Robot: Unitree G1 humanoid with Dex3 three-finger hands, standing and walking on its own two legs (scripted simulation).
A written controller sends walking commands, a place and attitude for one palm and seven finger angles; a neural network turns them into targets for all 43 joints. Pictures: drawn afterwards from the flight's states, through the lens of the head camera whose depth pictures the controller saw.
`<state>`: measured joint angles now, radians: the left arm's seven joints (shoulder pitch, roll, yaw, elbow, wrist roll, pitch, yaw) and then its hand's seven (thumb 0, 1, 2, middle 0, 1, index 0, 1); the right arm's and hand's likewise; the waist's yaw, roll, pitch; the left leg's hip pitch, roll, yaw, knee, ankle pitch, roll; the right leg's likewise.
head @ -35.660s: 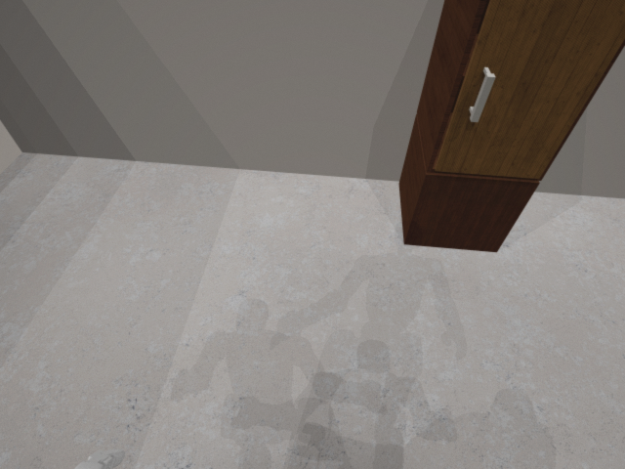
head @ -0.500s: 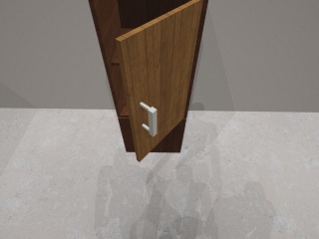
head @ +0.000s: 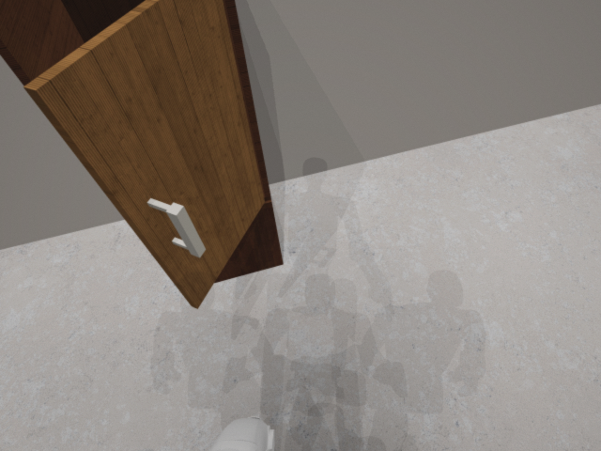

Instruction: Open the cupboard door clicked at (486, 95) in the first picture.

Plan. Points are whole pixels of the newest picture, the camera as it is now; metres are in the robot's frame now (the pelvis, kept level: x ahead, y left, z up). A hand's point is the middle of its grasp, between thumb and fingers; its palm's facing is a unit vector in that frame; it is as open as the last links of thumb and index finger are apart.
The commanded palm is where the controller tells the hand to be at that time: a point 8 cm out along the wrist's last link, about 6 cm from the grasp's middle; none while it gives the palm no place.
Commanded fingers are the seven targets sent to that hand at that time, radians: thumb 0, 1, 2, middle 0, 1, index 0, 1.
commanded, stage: walk to a spot facing it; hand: left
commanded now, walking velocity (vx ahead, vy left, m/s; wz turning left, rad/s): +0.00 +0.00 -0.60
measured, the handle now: (177, 228) +0.45 +0.26 -0.04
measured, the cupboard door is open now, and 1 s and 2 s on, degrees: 50 50 50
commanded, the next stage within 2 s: none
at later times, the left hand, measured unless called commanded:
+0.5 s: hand (204, 407) +0.19 +0.18 -0.16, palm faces -0.29 -0.93 -0.23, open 7.4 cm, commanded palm none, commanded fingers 0.00 0.90 0.90 -0.20 -0.30 -0.20 -0.30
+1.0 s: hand (259, 365) +0.26 +0.10 -0.17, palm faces -0.54 -0.82 -0.18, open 7.4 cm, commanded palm none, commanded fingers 0.00 0.90 0.90 -0.20 -0.30 -0.20 -0.30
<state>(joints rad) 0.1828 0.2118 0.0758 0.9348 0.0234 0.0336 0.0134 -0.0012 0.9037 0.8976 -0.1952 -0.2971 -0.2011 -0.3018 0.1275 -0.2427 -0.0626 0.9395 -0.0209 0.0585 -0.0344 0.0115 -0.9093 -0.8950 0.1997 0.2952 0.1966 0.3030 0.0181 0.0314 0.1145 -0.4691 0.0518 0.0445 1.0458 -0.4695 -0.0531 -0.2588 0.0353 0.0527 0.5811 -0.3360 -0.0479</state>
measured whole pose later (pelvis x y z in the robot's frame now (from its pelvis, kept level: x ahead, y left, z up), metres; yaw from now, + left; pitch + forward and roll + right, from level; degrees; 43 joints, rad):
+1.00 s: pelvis +0.07 -0.01 +0.00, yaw -35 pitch +3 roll -1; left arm 0.15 0.23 0.08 0.90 0.02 0.07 -0.03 0.00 0.90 0.90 -0.20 -0.30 -0.20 -0.30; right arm 0.22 -0.19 -0.01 0.87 -0.04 0.00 -0.04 0.01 -0.91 -0.89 0.20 0.30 0.20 0.30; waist 0.00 -0.03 0.08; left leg -0.31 0.07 0.06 0.58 -0.33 0.00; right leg -0.47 0.05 0.04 0.99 -0.50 0.03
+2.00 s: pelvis +0.25 -0.35 -0.01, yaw -67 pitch +1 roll +2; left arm 0.05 0.21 0.07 0.93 0.03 -0.02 -0.06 0.00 0.91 0.90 -0.19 -0.30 -0.20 -0.30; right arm 0.45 -0.18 -0.02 1.06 -0.04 -0.03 0.00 0.01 -0.91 -0.89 0.20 0.30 0.20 0.30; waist -0.05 0.02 0.08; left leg -0.07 0.16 0.26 0.58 -0.45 -0.08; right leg -0.44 -0.06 -0.12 0.63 -0.22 -0.06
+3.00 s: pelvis +0.37 -0.72 +0.01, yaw -53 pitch +1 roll +2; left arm 0.17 0.18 0.05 0.95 0.03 -0.02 0.02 0.00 0.92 0.90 -0.20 -0.30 -0.20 -0.30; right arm 0.19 -0.21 -0.06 1.00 -0.02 0.05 0.01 0.01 -0.91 -0.90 0.20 0.29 0.19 0.30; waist -0.01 -0.04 0.08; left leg -0.44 0.04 0.10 0.87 -0.44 -0.05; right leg -0.20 -0.15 -0.24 0.53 -0.33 0.01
